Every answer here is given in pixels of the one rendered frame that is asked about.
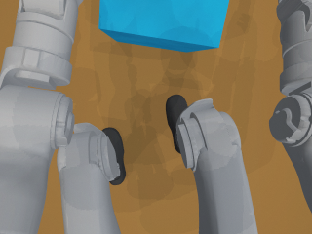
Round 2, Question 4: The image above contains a robot right foot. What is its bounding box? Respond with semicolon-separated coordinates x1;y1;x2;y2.
166;95;188;154

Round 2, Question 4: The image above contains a right robot shin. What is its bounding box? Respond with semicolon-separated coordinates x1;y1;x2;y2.
176;98;242;148

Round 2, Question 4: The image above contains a right robot upper arm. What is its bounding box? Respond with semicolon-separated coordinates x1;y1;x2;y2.
269;92;312;214

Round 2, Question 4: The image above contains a right robot forearm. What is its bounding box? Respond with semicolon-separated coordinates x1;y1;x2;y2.
276;0;312;96

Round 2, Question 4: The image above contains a left robot upper arm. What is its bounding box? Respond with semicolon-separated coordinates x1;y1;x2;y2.
0;84;75;234

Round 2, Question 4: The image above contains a left robot forearm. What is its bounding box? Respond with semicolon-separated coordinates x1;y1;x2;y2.
0;0;84;90

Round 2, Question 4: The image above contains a carton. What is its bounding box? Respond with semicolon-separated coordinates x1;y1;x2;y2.
98;0;229;53

